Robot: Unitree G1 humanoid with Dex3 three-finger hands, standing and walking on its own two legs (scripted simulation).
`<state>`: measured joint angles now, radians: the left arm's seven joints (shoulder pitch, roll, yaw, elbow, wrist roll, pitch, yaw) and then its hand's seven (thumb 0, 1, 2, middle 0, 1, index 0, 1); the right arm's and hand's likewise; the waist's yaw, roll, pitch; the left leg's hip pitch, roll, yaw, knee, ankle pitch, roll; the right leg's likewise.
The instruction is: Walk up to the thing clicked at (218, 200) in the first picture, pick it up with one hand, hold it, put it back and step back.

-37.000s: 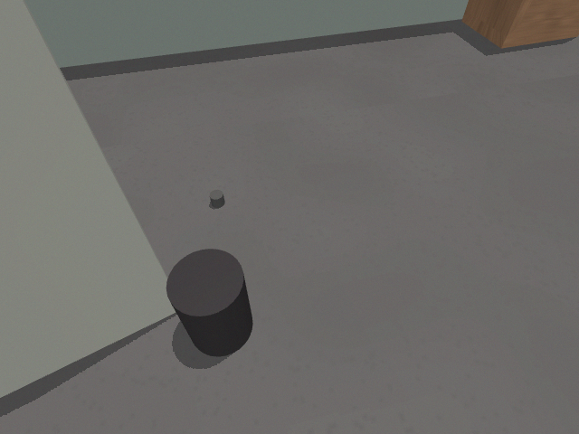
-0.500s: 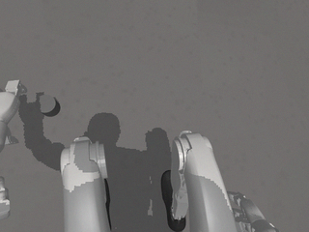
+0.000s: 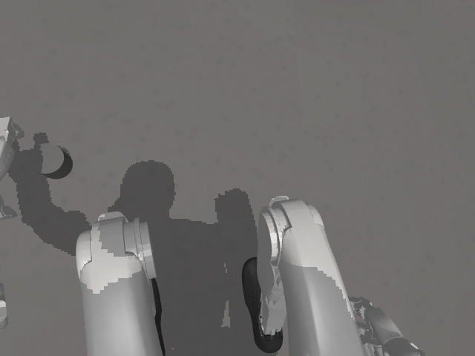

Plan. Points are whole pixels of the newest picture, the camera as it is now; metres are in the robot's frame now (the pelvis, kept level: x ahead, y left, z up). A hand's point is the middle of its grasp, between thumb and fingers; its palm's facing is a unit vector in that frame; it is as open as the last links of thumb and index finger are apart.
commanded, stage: rise first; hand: left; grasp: from above
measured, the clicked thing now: (52, 161) +0.44 +0.34 -0.29
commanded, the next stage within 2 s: approach in 0.04 s
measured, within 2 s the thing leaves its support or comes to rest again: neither
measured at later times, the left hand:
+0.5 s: hand (47, 148) +0.44 +0.31 -0.19, palm faces -0.37 -0.09 -0.92, open 14.0 cm
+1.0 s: hand (28, 172) +0.40 +0.34 -0.20, palm faces -0.52 -0.14 -0.84, open 13.9 cm
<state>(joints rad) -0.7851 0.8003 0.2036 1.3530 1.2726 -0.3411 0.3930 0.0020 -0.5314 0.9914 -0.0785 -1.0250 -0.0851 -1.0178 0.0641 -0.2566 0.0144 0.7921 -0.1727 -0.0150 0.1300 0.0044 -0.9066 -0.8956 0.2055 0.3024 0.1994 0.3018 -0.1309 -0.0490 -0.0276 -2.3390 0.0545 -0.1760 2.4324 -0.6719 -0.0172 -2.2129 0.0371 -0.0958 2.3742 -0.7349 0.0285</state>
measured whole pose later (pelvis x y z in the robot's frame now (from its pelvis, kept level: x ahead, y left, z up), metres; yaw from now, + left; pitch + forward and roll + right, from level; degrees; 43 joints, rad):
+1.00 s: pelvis -0.01 +0.00 +0.00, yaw -1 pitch +31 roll -9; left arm -0.89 0.86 0.12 1.48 1.25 -0.35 0.38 0.00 -0.49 0.92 -0.08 -1.07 -0.11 -1.03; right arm 0.12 -0.28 0.12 0.76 -0.18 -0.02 0.13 0.00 -0.90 -0.89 0.21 0.30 0.20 0.30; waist -0.20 -0.07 0.04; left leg -2.34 0.05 -0.20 2.44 -0.66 -0.02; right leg -2.21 0.04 -0.12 2.37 -0.71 0.03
